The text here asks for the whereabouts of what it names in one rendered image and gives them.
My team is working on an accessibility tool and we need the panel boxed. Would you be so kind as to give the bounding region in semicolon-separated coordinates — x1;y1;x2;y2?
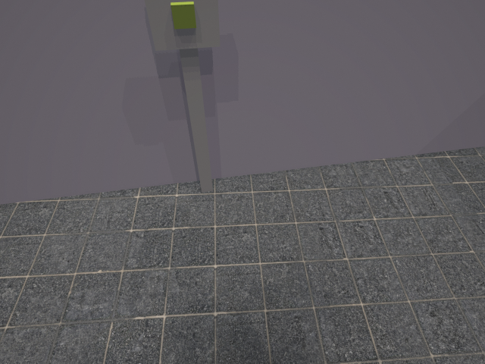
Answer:
145;0;220;193

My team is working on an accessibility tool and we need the button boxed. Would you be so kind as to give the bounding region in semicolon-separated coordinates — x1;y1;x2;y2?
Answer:
171;2;196;29

